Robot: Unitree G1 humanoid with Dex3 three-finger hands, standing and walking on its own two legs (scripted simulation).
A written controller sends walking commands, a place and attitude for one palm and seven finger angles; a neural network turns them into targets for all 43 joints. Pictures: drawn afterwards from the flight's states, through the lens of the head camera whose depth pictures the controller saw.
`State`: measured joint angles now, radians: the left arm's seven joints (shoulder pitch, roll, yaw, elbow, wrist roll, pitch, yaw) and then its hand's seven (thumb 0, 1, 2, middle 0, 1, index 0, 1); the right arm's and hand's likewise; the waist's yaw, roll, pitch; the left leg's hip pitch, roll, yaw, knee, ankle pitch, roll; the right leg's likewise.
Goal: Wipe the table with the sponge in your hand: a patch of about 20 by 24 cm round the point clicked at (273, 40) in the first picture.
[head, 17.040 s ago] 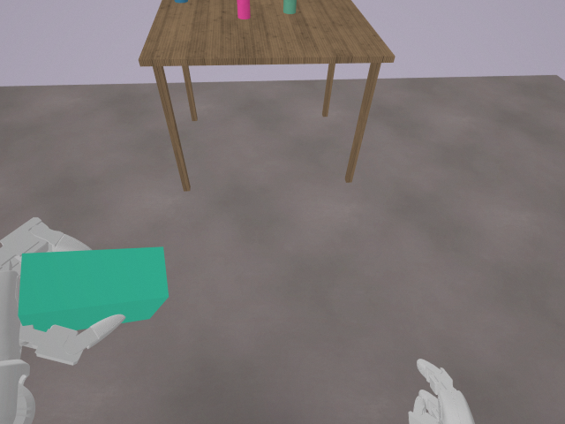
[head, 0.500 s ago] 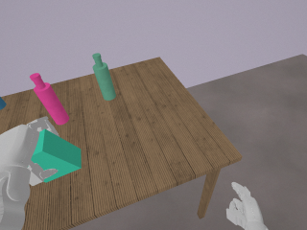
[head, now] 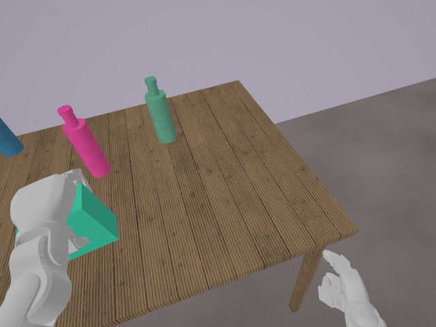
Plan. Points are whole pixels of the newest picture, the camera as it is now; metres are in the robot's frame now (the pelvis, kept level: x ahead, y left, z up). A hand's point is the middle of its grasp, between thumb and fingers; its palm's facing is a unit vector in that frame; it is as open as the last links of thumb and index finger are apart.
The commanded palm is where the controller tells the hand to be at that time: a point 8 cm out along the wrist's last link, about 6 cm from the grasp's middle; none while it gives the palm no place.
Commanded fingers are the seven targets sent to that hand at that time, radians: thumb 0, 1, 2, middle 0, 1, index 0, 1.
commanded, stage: turn the palm down, sponge in hand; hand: left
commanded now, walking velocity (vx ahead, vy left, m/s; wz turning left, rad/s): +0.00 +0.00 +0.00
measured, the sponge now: (80, 229) +0.23 +0.30 +0.07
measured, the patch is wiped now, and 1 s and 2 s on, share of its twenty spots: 0.00 0.00 0.00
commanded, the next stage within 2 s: move the sponge above the wiping area in 0.36 s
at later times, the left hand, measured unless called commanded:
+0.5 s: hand (87, 229) +0.23 +0.28 +0.09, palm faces -0.01 -0.12 -0.99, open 9.7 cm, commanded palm +0.19 +0.27 +0.17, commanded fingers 0.00 0.10 1.30 -1.20 -1.60 -1.20 -1.60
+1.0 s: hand (95, 229) +0.23 +0.27 +0.08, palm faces +0.01 -0.09 -1.00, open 9.7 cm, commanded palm +0.19 +0.27 +0.15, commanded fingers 0.00 0.10 1.30 -1.20 -1.60 -1.20 -1.60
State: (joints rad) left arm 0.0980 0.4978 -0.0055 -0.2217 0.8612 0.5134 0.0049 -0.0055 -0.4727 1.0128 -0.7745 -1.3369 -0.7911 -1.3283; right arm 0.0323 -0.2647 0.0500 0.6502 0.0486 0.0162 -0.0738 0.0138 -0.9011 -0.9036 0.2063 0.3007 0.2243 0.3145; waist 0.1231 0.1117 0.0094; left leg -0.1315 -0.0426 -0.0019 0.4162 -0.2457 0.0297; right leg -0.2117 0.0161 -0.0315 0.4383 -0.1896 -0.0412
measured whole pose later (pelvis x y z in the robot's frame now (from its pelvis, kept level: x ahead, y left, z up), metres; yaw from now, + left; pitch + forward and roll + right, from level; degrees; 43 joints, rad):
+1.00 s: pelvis +0.00 +0.00 +0.00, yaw -1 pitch -3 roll +0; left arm 0.14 0.48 -0.08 -0.18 0.93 0.31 0.01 0.00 -0.47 1.01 -0.78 -1.33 -0.79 -1.32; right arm 0.03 -0.25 0.03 0.69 0.02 -0.04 -0.08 0.01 -0.90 -0.90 0.20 0.30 0.20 0.30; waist 0.14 0.09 0.02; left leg -0.11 -0.03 0.00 0.40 -0.24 0.02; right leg -0.19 0.03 -0.02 0.41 -0.18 -0.05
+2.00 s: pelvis +0.01 +0.00 +0.00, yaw -1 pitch -2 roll +0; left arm 0.21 0.42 -0.05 -0.11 0.92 0.37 0.12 0.00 -0.47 1.02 -0.78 -1.32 -0.80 -1.32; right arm 0.04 -0.25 0.01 0.71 0.03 -0.02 -0.06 0.01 -0.90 -0.90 0.20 0.30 0.21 0.30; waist 0.14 0.09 -0.01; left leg -0.13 -0.03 0.00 0.41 -0.25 0.02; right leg -0.20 0.04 -0.02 0.41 -0.18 -0.05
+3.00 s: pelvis +0.00 -0.01 +0.00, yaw -1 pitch -3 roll +0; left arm 0.28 0.41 -0.10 -0.13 0.92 0.37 0.09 -0.01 -0.47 1.02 -0.78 -1.32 -0.80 -1.31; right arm 0.03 -0.25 0.01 0.70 0.03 0.00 -0.05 0.01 -0.90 -0.90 0.20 0.30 0.20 0.30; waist 0.14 0.09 -0.01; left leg -0.11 -0.03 0.00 0.41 -0.24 0.02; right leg -0.19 0.04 -0.02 0.41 -0.17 -0.05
